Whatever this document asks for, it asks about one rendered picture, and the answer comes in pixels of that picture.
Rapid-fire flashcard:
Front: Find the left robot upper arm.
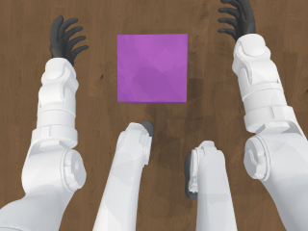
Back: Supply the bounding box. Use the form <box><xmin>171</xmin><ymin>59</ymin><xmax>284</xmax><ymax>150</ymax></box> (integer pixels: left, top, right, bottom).
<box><xmin>0</xmin><ymin>148</ymin><xmax>87</xmax><ymax>231</ymax></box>

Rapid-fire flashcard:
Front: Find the robot right forearm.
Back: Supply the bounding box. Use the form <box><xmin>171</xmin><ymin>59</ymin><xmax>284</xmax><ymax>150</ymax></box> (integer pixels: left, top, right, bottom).
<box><xmin>232</xmin><ymin>34</ymin><xmax>308</xmax><ymax>143</ymax></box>

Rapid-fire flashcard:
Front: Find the right robot upper arm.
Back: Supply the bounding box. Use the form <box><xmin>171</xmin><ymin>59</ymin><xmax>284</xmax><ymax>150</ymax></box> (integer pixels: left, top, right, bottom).
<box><xmin>244</xmin><ymin>133</ymin><xmax>308</xmax><ymax>231</ymax></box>

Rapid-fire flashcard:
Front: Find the carton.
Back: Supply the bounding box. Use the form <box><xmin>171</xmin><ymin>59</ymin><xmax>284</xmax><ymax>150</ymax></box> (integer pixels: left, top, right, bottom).
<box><xmin>117</xmin><ymin>34</ymin><xmax>188</xmax><ymax>104</ymax></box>

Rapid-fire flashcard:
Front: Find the right robot thigh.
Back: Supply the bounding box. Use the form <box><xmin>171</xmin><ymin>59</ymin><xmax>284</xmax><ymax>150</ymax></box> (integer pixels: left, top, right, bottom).
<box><xmin>191</xmin><ymin>145</ymin><xmax>238</xmax><ymax>231</ymax></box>

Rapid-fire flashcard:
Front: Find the robot right foot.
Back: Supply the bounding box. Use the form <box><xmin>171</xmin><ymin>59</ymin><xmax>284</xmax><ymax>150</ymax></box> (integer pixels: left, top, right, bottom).
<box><xmin>184</xmin><ymin>152</ymin><xmax>198</xmax><ymax>200</ymax></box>

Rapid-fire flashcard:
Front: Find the left robot hand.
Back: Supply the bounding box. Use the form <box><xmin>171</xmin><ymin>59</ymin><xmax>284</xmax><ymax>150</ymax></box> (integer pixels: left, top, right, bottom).
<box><xmin>49</xmin><ymin>15</ymin><xmax>89</xmax><ymax>66</ymax></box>

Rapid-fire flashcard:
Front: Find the robot left forearm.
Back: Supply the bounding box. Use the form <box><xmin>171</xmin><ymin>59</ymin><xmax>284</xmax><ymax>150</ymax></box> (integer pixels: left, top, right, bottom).
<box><xmin>21</xmin><ymin>58</ymin><xmax>79</xmax><ymax>192</ymax></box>

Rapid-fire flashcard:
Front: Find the right robot hand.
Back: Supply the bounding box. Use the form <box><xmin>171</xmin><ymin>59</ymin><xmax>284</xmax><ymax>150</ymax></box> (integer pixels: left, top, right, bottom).
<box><xmin>218</xmin><ymin>0</ymin><xmax>257</xmax><ymax>43</ymax></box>

